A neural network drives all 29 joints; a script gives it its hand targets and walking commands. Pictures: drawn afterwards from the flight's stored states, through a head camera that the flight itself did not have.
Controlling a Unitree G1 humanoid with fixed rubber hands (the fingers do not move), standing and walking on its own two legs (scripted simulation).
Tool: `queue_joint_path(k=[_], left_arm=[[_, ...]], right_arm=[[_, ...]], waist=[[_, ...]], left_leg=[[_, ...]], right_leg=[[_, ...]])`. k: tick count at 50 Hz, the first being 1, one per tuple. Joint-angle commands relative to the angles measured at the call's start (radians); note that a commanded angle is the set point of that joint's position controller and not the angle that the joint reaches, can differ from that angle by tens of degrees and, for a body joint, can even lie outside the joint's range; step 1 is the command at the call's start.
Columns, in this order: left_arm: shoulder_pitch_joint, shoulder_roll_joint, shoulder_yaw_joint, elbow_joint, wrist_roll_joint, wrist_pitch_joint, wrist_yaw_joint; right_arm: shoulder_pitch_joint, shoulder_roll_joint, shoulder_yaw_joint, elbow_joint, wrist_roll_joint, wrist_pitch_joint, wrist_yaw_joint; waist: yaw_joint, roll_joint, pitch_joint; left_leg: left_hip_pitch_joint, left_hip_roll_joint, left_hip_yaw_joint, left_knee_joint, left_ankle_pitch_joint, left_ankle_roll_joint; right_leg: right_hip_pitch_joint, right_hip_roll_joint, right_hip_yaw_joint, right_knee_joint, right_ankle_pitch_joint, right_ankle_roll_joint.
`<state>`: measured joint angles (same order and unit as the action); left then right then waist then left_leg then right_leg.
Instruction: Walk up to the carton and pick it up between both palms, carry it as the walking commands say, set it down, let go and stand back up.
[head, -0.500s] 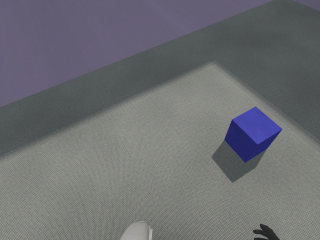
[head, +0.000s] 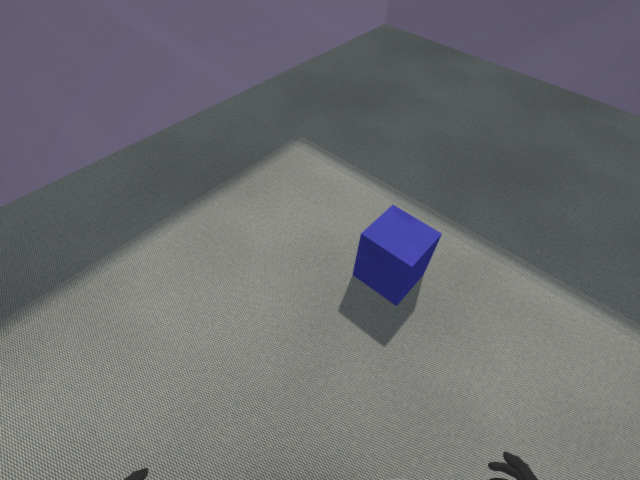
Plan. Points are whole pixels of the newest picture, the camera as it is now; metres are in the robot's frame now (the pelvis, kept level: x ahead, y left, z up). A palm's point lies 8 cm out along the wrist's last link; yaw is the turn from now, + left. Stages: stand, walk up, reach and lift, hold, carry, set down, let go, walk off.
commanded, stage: walk up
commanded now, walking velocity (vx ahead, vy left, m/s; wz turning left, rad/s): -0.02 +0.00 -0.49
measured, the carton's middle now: (394, 255) +0.97 -0.24 -0.65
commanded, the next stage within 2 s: none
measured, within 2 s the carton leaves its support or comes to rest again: neither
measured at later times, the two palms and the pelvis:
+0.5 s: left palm out of the picture +0.05 +0.30 -0.08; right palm out of the picture +0.04 -0.26 -0.14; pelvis +0.01 +0.01 +0.01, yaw -15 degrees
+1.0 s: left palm (137, 348) +0.32 +0.33 -0.13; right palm out of the picture +0.04 -0.08 -0.16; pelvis +0.13 +0.15 -0.02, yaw -28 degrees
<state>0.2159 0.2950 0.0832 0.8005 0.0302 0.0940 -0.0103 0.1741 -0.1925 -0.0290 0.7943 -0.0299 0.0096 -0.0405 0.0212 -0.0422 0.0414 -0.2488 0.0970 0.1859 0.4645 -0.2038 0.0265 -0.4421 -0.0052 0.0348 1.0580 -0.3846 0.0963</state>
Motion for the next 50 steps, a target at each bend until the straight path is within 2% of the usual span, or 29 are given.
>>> queue_joint_path(k=[1,3,5,6,7,8,9,10,11,12,13,15,20,25,28,30,31,32,33,34,35,36,37,39,41,43,47,49,50], left_arm=[[-0.015,0.041,0.015,-0.082,0.005,-0.004,-0.005],[-0.042,0.038,0.017,-0.1,0.003,-0.009,-0.009],[-0.028,0.022,0.01,-0.107,-0.006,-0.022,-0.011],[0.014,0.014,0.006,-0.102,-0.01,-0.032,-0.012],[0.106,0.02,0.006,-0.081,-0.011,-0.046,-0.009],[0.216,0.08,0.02,-0.047,0.004,-0.059,0.001],[0.344,0.194,0.042,-0.039,0.007,-0.066,0.019],[0.374,0.303,0.08,-0.009,0.0,-0.052,0.045],[0.264,0.243,0.068,-0.013,0.007,-0.046,0.054],[0.156,0.209,0.058,-0.038,0.007,-0.048,0.055],[0.094,0.191,0.059,-0.054,0.003,-0.058,0.05],[0.103,0.14,0.055,-0.038,-0.015,-0.087,0.044],[0.246,0.133,0.059,0.007,-0.006,-0.105,0.034],[0.314,0.18,0.079,0.02,0.004,-0.097,0.05],[0.287,0.216,0.098,0.023,0.009,-0.092,0.065],[0.239,0.222,0.101,0.025,0.013,-0.091,0.075],[0.195,0.214,0.097,0.021,0.015,-0.092,0.079],[0.182,0.177,0.084,0.02,0.019,-0.097,0.08],[0.245,0.084,0.06,0.04,0.037,-0.099,0.075],[0.286,-0.025,0.041,0.013,0.034,-0.092,0.078],[0.222,0.029,0.051,0.022,0.026,-0.077,0.092],[0.168,0.073,0.067,0.026,0.017,-0.072,0.091],[0.168,0.087,0.073,0.046,0.016,-0.071,0.08],[0.221,0.062,0.065,0.086,0.019,-0.067,0.06],[0.221,0.035,0.048,0.095,0.01,-0.059,0.049],[0.142,0.016,0.03,0.069,0.007,-0.051,0.05],[0.086,-0.037,-0.009,0.04,-0.008,-0.056,0.061],[0.116,-0.047,-0.02,0.045,-0.007,-0.065,0.071],[0.175,-0.024,-0.02,0.054,0.001,-0.072,0.078]], right_arm=[[0.021,-0.2,-0.07,-0.023,-0.009,-0.012,0.0],[0.051,-0.233,-0.085,0.0,-0.018,-0.013,0.003],[0.055,-0.233,-0.087,0.015,-0.026,-0.008,0.012],[0.042,-0.229,-0.087,0.019,-0.024,-0.002,0.018],[0.026,-0.218,-0.084,0.023,-0.018,0.007,0.022],[0.029,-0.18,-0.081,0.027,-0.027,0.019,0.027],[0.031,-0.081,-0.059,-0.009,-0.069,0.036,0.04],[-0.079,-0.076,-0.059,-0.077,-0.076,0.039,0.062],[-0.131,-0.122,-0.069,-0.085,-0.074,0.037,0.08],[-0.101,-0.139,-0.077,-0.062,-0.052,0.031,0.093],[-0.035,-0.147,-0.08,-0.027,-0.04,0.029,0.1],[0.051,-0.143,-0.083,0.007,-0.034,0.035,0.114],[-0.03,-0.119,-0.062,-0.031,-0.034,0.048,0.103],[-0.126,-0.116,-0.052,-0.082,-0.021,0.044,0.098],[-0.142,-0.114,-0.052,-0.11,-0.017,0.037,0.096],[-0.072,-0.11,-0.055,-0.1,-0.016,0.033,0.09],[0.017,-0.108,-0.057,-0.07,-0.016,0.031,0.084],[0.119,-0.127,-0.066,-0.028,-0.024,0.024,0.076],[0.206,-0.176,-0.076,0.007,-0.039,0.011,0.074],[0.204,-0.3,-0.094,-0.013,-0.039,0.002,0.08],[0.211,-0.282,-0.093,0.008,-0.015,-0.003,0.08],[0.152,-0.191,-0.062,0.016,-0.015,-0.004,0.075],[0.091,-0.134,-0.04,0.013,-0.019,-0.005,0.068],[0.008,-0.107,-0.027,-0.006,-0.024,-0.015,0.041],[0.006,-0.096,-0.021,0.002,-0.026,-0.022,0.031],[0.03,-0.087,-0.013,0.014,-0.031,-0.018,0.027],[0.118,-0.101,-0.007,0.058,-0.039,0.0,0.024],[0.133,-0.116,-0.004,0.073,-0.027,0.01,0.027],[0.137,-0.131,-0.005,0.076,-0.015,0.013,0.028]], waist=[[-0.046,0.252,-0.062],[-0.065,0.258,-0.086],[-0.063,0.28,-0.11],[-0.038,0.273,-0.115],[0.016,0.224,-0.107],[0.078,0.014,-0.059],[0.082,-0.208,-0.027],[0.087,-0.236,0.033],[0.043,-0.092,0.104],[0.001,-0.106,0.099],[-0.029,-0.125,0.079],[-0.043,-0.119,0.02],[0.02,-0.186,-0.002],[0.074,-0.229,0.01],[0.063,-0.245,0.015],[0.015,-0.233,0.017],[-0.038,-0.199,0.008],[-0.085,-0.105,-0.037],[-0.103,0.135,-0.149],[-0.09,0.441,-0.224],[-0.129,0.428,-0.229],[-0.092,0.342,-0.139],[-0.049,0.248,-0.096],[0.016,0.228,-0.091],[0.02,0.211,-0.09],[-0.008,0.219,-0.054],[-0.026,0.203,-0.07],[0.016,0.137,-0.077],[0.065,0.063,-0.082]], left_leg=[[0.099,0.214,-0.159,-0.155,0.092,0.107],[0.131,0.25,-0.149,-0.114,0.183,0.122],[0.118,0.24,-0.117,-0.083,0.142,0.113],[0.071,0.213,-0.078,-0.059,0.064,0.089],[-0.048,0.163,-0.006,0.008,-0.077,0.049],[-0.278,0.071,0.082,0.215,-0.287,0.001],[-0.55,0.032,-0.018,0.528,-0.446,-0.047],[-0.601,0.009,-0.141,0.565,-0.3,-0.061],[-0.585,0.037,-0.207,0.645,-0.156,-0.052],[-0.553,0.026,-0.203,0.624,-0.065,-0.062],[-0.503,0.023,-0.197,0.624,-0.018,-0.071],[-0.421,0.011,-0.179,0.63,0.043,-0.077],[-0.441,-0.006,-0.152,0.602,0.028,-0.088],[-0.416,-0.01,-0.145,0.374,-0.041,-0.114],[-0.297,-0.013,-0.159,0.239,-0.088,-0.094],[-0.133,-0.022,-0.165,0.122,-0.093,-0.067],[0.008,-0.025,-0.152,0.01,-0.048,-0.044],[0.21,-0.028,-0.122,-0.108,0.012,-0.017],[0.41,0.067,-0.188,-0.132,-0.032,-0.005],[0.448,0.315,-0.41,-0.146,0.053,0.081],[0.294,0.32,-0.428,-0.198,0.129,0.138],[0.197,0.242,-0.313,-0.157,0.253,0.132],[0.149,0.173,-0.226,-0.129,0.281,0.109],[0.117,0.134,-0.157,-0.108,0.477,0.123],[0.102,0.138,-0.133,-0.121,0.431,0.149],[0.087,0.15,-0.14,-0.138,0.343,0.17],[0.093,0.16,-0.131,-0.095,0.429,0.184],[0.028,0.126,-0.088,-0.029,0.356,0.152],[-0.082,0.098,-0.051,0.044,0.286,0.097]], right_leg=[[-0.01,-0.008,-0.074,-0.159,-0.088,-0.007],[0.032,-0.006,-0.093,-0.233,-0.154,-0.021],[0.097,0.006,-0.127,-0.338,-0.147,-0.046],[0.172,0.012,-0.153,-0.442,-0.08,-0.064],[0.318,0.015,-0.176,-0.608,0.057,-0.075],[0.462,-0.088,-0.012,-0.731,0.057,-0.091],[0.492,-0.475,0.447,-0.776,-0.043,-0.12],[0.287,-0.611,0.681,-0.947,0.025,-0.251],[0.23,-0.51,0.554,-0.939,-0.126,-0.235],[0.206,-0.406,0.424,-0.929,-0.168,-0.19],[0.222,-0.34,0.328,-0.9,-0.02,-0.154],[0.261,-0.262,0.19,-0.826,0.251,-0.13],[0.322,-0.248,0.167,-0.758,0.514,-0.162],[0.371,-0.298,0.246,-0.759,0.464,-0.218],[0.304,-0.319,0.272,-0.772,0.369,-0.214],[0.203,-0.326,0.28,-0.776,0.334,-0.195],[0.127,-0.308,0.255,-0.751,0.335,-0.174],[0.035,-0.249,0.204,-0.66,0.297,-0.146],[-0.053,-0.12,0.089,-0.394,-0.032,-0.125],[-0.218,0.041,-0.002,-0.14,-0.38,-0.1],[-0.197,0.022,0.045,0.048,-0.356,-0.118],[-0.183,0.017,0.061,0.108,-0.296,-0.137],[-0.171,0.005,0.054,0.096,-0.21,-0.135],[-0.114,0.004,-0.002,0.117,-0.107,-0.107],[-0.08,-0.013,-0.044,0.065,-0.085,-0.1],[-0.073,-0.03,-0.075,-0.047,-0.106,-0.109],[0.044,-0.036,-0.126,-0.275,-0.097,-0.146],[0.185,-0.043,-0.141,-0.458,0.027,-0.153],[0.352,-0.076,-0.101,-0.635,0.208,-0.155]])
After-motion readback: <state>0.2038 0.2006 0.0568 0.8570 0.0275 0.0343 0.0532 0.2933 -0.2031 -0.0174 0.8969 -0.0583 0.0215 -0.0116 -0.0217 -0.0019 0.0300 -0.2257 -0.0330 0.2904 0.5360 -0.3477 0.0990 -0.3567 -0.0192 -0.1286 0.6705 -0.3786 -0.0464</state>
